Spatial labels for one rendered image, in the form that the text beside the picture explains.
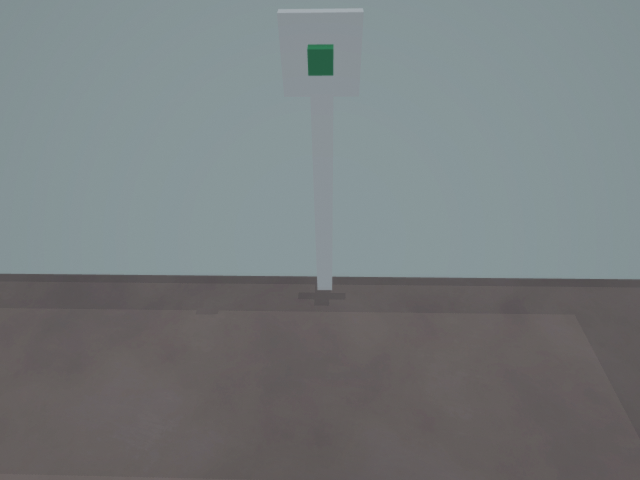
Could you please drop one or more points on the panel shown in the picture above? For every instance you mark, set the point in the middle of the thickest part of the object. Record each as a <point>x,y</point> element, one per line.
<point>343,28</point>

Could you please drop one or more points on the button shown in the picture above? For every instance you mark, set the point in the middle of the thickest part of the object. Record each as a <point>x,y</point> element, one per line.
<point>320,60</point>

